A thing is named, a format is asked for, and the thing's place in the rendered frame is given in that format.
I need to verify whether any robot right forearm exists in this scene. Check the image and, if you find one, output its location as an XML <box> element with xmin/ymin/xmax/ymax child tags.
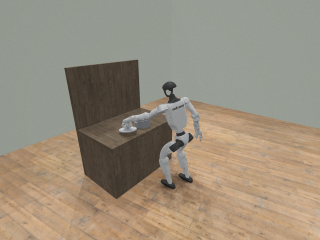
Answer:
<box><xmin>193</xmin><ymin>116</ymin><xmax>200</xmax><ymax>131</ymax></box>

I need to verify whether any robot left upper arm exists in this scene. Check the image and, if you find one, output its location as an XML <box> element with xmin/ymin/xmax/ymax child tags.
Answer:
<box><xmin>145</xmin><ymin>104</ymin><xmax>168</xmax><ymax>120</ymax></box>

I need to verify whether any robot left forearm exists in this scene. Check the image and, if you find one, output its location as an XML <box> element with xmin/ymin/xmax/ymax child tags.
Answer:
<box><xmin>128</xmin><ymin>112</ymin><xmax>148</xmax><ymax>122</ymax></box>

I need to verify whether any robot right upper arm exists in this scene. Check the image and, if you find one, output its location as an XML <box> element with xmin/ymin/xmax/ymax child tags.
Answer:
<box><xmin>180</xmin><ymin>97</ymin><xmax>199</xmax><ymax>119</ymax></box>

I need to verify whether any lid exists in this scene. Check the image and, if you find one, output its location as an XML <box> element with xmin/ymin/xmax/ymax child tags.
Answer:
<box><xmin>119</xmin><ymin>126</ymin><xmax>137</xmax><ymax>133</ymax></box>

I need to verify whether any right robot shin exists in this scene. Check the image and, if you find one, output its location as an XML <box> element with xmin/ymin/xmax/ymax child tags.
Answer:
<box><xmin>177</xmin><ymin>151</ymin><xmax>190</xmax><ymax>178</ymax></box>

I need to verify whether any left robot hand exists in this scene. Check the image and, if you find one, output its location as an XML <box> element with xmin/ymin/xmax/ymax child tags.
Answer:
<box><xmin>122</xmin><ymin>118</ymin><xmax>132</xmax><ymax>129</ymax></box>

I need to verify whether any robot shin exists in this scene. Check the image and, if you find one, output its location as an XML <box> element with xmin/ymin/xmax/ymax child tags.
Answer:
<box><xmin>177</xmin><ymin>151</ymin><xmax>190</xmax><ymax>178</ymax></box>
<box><xmin>159</xmin><ymin>159</ymin><xmax>172</xmax><ymax>184</ymax></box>

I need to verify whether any pot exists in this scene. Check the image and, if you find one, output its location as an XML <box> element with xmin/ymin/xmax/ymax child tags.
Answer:
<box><xmin>134</xmin><ymin>119</ymin><xmax>151</xmax><ymax>129</ymax></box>

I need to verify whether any left robot shin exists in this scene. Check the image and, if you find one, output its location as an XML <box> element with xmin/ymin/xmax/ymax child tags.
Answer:
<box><xmin>159</xmin><ymin>159</ymin><xmax>172</xmax><ymax>184</ymax></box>

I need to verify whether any right robot hand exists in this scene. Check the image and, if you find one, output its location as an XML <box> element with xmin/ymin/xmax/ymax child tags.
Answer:
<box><xmin>194</xmin><ymin>130</ymin><xmax>203</xmax><ymax>141</ymax></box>

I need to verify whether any table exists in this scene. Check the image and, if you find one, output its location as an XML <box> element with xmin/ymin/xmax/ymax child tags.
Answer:
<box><xmin>64</xmin><ymin>59</ymin><xmax>172</xmax><ymax>199</ymax></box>

